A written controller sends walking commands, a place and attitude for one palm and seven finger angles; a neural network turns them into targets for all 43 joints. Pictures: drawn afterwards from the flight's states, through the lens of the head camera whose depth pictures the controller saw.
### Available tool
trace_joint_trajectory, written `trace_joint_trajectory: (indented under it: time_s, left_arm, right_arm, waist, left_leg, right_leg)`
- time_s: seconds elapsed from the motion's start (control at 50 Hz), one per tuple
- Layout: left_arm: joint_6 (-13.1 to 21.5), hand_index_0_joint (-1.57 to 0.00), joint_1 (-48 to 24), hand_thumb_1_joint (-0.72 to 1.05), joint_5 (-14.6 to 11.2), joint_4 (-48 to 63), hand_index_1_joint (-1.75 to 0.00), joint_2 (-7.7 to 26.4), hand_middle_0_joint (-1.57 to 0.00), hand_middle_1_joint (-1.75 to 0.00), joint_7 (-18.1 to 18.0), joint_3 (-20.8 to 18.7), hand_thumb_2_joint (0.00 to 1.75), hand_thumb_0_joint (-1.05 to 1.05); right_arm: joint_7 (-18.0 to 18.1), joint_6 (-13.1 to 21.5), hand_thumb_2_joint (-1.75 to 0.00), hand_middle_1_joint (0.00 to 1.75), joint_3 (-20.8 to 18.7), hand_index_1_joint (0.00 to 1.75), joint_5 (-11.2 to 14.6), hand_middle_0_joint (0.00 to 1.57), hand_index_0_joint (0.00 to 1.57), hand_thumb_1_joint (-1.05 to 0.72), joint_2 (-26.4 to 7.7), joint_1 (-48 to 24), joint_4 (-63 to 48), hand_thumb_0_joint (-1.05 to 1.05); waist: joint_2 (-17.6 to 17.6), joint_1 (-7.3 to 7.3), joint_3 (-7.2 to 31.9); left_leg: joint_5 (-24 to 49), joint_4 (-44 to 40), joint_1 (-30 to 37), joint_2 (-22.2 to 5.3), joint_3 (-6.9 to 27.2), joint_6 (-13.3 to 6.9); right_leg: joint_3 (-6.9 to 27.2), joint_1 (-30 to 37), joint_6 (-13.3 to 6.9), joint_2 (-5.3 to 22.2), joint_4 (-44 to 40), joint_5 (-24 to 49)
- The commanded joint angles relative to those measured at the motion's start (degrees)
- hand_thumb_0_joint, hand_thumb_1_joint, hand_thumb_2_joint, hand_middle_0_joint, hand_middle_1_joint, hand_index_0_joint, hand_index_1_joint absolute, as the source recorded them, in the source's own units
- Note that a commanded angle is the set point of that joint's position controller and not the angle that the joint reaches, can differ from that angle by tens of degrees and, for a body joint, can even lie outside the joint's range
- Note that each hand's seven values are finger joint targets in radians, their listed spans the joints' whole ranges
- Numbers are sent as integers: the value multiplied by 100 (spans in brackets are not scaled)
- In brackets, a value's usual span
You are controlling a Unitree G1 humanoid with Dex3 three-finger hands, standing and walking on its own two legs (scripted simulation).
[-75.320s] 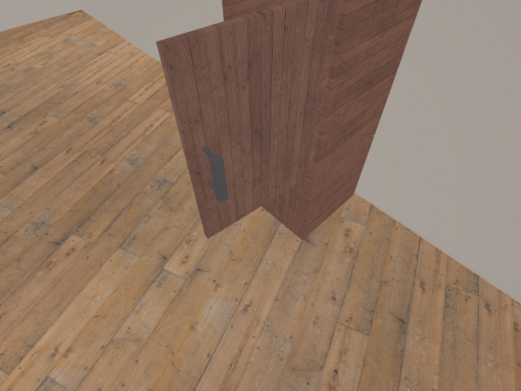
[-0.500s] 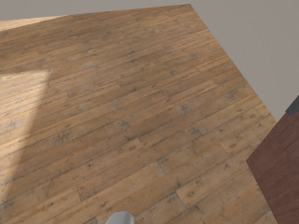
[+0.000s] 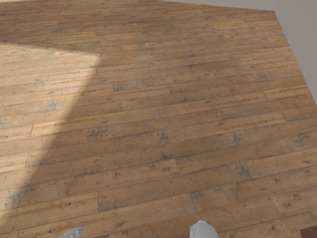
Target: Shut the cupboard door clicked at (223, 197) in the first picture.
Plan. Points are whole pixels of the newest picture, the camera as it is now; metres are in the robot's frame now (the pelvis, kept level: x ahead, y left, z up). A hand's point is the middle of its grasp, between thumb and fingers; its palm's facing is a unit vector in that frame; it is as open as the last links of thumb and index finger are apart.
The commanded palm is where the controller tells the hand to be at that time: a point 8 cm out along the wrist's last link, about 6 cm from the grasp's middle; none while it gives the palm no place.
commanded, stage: walk to a spot facing it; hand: left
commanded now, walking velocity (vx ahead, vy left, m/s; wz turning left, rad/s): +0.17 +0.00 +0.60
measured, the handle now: out of the picture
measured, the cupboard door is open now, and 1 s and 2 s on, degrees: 3 3 3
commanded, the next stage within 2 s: turn to face it in 0.24 s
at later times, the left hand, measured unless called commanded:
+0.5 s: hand out of the picture +0.11 +0.16 -0.17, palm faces +0.32 -0.92 -0.23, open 7.3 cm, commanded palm none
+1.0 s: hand (96, 219) +0.19 +0.20 -0.17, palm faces +0.08 -0.96 -0.26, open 7.4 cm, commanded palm none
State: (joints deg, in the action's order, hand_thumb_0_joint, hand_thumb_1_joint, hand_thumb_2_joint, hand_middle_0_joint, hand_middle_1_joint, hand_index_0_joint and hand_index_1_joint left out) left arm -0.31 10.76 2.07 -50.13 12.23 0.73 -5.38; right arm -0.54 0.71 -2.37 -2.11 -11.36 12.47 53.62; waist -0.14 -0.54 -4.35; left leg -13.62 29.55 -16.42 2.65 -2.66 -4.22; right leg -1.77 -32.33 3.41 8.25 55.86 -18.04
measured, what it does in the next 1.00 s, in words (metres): walks ahead: right foot, then left foot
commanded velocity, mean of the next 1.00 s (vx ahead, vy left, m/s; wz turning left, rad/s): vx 0.00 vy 0.00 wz -0.23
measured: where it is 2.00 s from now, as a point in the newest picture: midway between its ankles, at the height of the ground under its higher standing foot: outside the picture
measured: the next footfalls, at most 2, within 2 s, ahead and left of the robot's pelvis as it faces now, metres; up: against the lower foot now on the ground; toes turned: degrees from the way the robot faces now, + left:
right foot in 0.16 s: +0.18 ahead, -0.15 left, +0.00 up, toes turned +0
left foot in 0.52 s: +0.16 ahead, +0.10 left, +0.00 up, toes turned +19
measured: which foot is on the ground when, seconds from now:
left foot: down 0.00-0.16, up 0.18-0.50, down 0.52-0.84, up 0.86-1.00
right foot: up 0.00-0.14, down 0.16-0.58, up 0.60-0.80, down 0.82-1.00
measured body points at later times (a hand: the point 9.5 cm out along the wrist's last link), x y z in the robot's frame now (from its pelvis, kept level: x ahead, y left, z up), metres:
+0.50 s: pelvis +0.13 -0.03 +0.00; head +0.17 -0.01 +0.45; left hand +0.09 +0.21 -0.15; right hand +0.29 -0.25 -0.14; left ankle +0.12 +0.09 -0.72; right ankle +0.14 -0.15 -0.73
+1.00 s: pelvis +0.15 -0.01 +0.00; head +0.19 -0.01 +0.44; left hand +0.18 +0.25 -0.15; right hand +0.26 -0.27 -0.15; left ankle +0.11 +0.10 -0.67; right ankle +0.16 -0.12 -0.73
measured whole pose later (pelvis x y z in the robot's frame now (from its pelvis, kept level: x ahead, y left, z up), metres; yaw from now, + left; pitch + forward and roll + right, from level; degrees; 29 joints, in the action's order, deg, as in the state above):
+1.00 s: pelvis +0.15 -0.01 +0.00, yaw -1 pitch +0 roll +0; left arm -1.8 14.5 2.1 -53.2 10.9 -0.7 -4.7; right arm 1.3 -4.0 -3.9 -0.9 -13.6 6.1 54.4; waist 1.4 2.4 -5.0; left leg -27.4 61.0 -25.4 -1.5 -2.2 2.9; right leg -0.8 -16.7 -1.7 -1.0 32.4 -16.0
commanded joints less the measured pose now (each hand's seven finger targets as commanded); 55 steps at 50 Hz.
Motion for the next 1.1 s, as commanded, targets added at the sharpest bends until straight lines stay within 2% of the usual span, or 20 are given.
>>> trace_joint_trajectory:
  time_s: [0.0, 0.1, 0.12, 0.14, 0.16, 0.24, 0.32, 0.4, 0.46, 0.5, 0.52, 0.56, 0.64, 0.76, 0.78, 0.8, 0.82, 0.84, 0.92, 1.08]
  left_arm:
    - [50, -20, -128, 90, -28, 543, -30, 387, -20, -30, 23, -44, 90, 0]
    - [136, -20, 398, 90, -64, 506, -30, 527, -20, -30, -35, -40, 90, 0]
    - [207, -20, 803, 90, -49, 410, -30, 798, -20, -30, -79, -105, 90, 0]
    - [251, -20, 1205, 90, 22, 364, -30, 1391, -20, -30, -150, -209, 90, 0]
    - [190, -20, 1247, 90, -29, 401, -30, 1482, -20, -30, -186, -184, 90, 0]
    - [184, -20, 173, 90, -52, 559, -30, 656, -20, -30, -247, 13, 90, 0]
    - [212, -20, 380, 90, -38, 389, -30, 666, -20, -30, -241, -10, 90, 0]
    - [234, -20, 863, 90, 8, -8, -30, 630, -20, -30, -242, 16, 90, 0]
    - [200, -20, 659, 90, -79, -201, -30, 492, -20, -30, -259, 123, 90, 0]
    - [126, -20, 926, 90, -141, -243, -30, 111, -20, -30, -264, 254, 90, 0]
    - [66, -20, 1005, 90, -116, -323, -30, 33, -20, -30, -265, 276, 90, 0]
    - [-81, -20, 669, 90, -150, -420, -30, 208, -20, -30, -184, 233, 90, 0]
    - [-206, -20, 603, 90, -121, -447, -30, 277, -20, -30, -76, 84, 90, 0]
    - [-221, -20, 1050, 90, -40, -335, -30, 200, -20, -30, 9, -48, 90, 0]
    - [-201, -20, 1224, 90, -21, -327, -30, 308, -20, -30, 5, -99, 90, 0]
    - [-138, -20, 1310, 90, 33, -304, -30, 677, -20, -30, -35, -163, 90, 0]
    - [-95, -20, 1356, 90, 20, -287, -30, 1090, -20, -30, -61, -197, 90, 0]
    - [-71, -20, 1458, 90, -16, -274, -30, 1100, -20, -30, -137, -198, 90, 0]
    - [-70, -20, 626, 90, -14, 11, -30, 924, -20, -30, -223, -176, 90, 0]
    - [-197, -20, -20, 90, -37, 273, -30, 1178, -20, -30, -97, -208, 90, 0]
  right_arm:
    - [69, 120, -90, 30, -314, 30, 32, 20, 20, -90, -1015, 222, -308, 0]
    - [94, 3, -90, 30, -348, 30, 85, 20, 20, -90, -974, 3, -359, 0]
    - [62, 31, -90, 30, -327, 30, 136, 20, 20, -90, -769, 42, -377, 0]
    - [44, 67, -90, 30, -273, 30, 176, 20, 20, -90, -374, 310, -481, 0]
    - [61, 7, -90, 30, -347, 30, 121, 20, 20, -90, -626, 346, -540, 0]
    - [-59, -207, -90, 30, -289, 30, 64, 20, 20, -90, -400, 181, -358, 0]
    - [-122, -282, -90, 30, -211, 30, 70, 20, 20, -90, -243, 175, -354, 0]
    - [-48, -156, -90, 30, -48, 30, 84, 20, 20, -90, 33, -60, -330, 0]
    - [-5, -34, -90, 30, -15, 30, 84, 20, 20, -90, -138, 409, -39, 0]
    - [88, 83, -90, 30, -74, 30, 62, 20, 20, -90, -898, 496, 84, 0]
    - [154, 25, -90, 30, -72, 30, 67, 20, 20, -90, -1012, 263, 77, 0]
    - [305, -8, -90, 30, -82, 30, 70, 20, 20, -90, -1016, 50, 121, 0]
    - [375, -94, -90, 30, -148, 30, 63, 20, 20, -90, -1046, -235, 2, 0]
    - [299, -197, -90, 30, -291, 30, 91, 20, 20, -90, -1025, -707, -200, 0]
    - [285, -209, -90, 30, -299, 30, 101, 20, 20, -90, -965, -843, -250, 0]
    - [256, -217, -90, 30, -286, 30, 146, 20, 20, -90, -714, -864, -373, 0]
    - [215, -245, -90, 30, -218, 30, 187, 20, 20, -90, -423, -1023, -556, 0]
    - [244, -303, -90, 30, -192, 30, 157, 20, 20, -90, -462, -1162, -645, 0]
    - [214, -229, -90, 30, -189, 30, 139, 20, 20, -90, -524, -943, -558, 0]
    - [226, -135, -90, 30, -128, 30, 166, 20, 20, -90, -546, -14, -494, 0]
  waist:
    - [534, -61, 247]
    - [539, 304, 491]
    - [-142, 502, 700]
    - [-1705, 607, 1237]
    - [-1345, 529, 1007]
    - [-832, 12, 420]
    - [-997, 2, 658]
    - [-1036, 203, 701]
    - [-866, -79, 887]
    - [806, -19, 1214]
    - [936, 3, 906]
    - [1517, -123, 531]
    - [1040, -71, 549]
    - [685, 262, 432]
    - [376, 413, 368]
    - [-883, 476, 418]
    - [-1636, 596, 293]
    - [-1480, 604, 408]
    - [-778, 286, 752]
    - [-750, -17, 692]
  left_leg:
    - [-383, -1545, -41, -1345, 1714, -686]
    - [717, -266, -489, -1009, 1595, -332]
    - [105, 481, -1152, -613, 1310, -49]
    - [-1780, 2238, -2071, 211, 409, 370]
    - [-2564, 3525, -2080, 87, 415, 448]
    - [-1051, 4447, -1843, -538, 471, 602]
    - [-881, 3174, -1531, -489, 66, 685]
    - [-814, 1467, -892, -258, -271, 576]
    - [772, -384, 810, -344, -194, 527]
    - [3458, -371, 1695, -1772, 855, 5]
    - [3386, -442, 1453, -2108, 863, -227]
    - [3904, -700, 1387, -2130, 733, -345]
    - [3963, -548, 1571, -2372, 335, -576]
    - [1537, -130, 536, -2156, -243, -187]
    - [952, 368, 185, -1918, -429, 31]
    - [-202, 1376, -302, -1213, -880, 396]
    - [-2122, 2647, -1171, -396, -719, 626]
    - [-2212, 3419, -1531, -420, 65, 620]
    - [-1351, 3462, -1601, -605, 399, 738]
    - [-394, 275, 168, -308, 49, 713]
  right_leg:
    - [-88, 382, 98, -273, -980, 379]
    - [-219, 2277, 38, -647, -2613, 756]
    - [324, 3368, -127, -97, -3226, 911]
    - [2023, 4346, -752, 1647, -3706, 1328]
    - [2352, 3643, -1245, 2332, -3895, 1765]
    - [427, 2125, -988, 1371, -3874, 1740]
    - [-490, 2574, -867, 1139, -3570, 3176]
    - [-306, 2862, -960, 950, -3197, 4446]
    - [-319, 2164, -707, 509, -2871, 3159]
    - [-434, 1551, -206, -93, -2754, 418]
    - [-406, 1482, -177, -254, -2636, -449]
    - [-294, 1225, -153, -425, -1826, -782]
    - [-76, 803, -212, -467, -815, -1232]
    - [-366, 1661, -265, -682, -1881, 213]
    - [-43, 1946, -380, -592, -2450, 1013]
    - [1211, 2151, -725, 165, -3201, 2066]
    - [2449, 2369, -1381, 1085, -3830, 3108]
    - [2880, 2485, -1675, 1183, -3923, 3137]
    - [1945, 2632, -1570, 708, -3437, 2795]
    - [1989, 1611, -1100, 130, -3181, 1490]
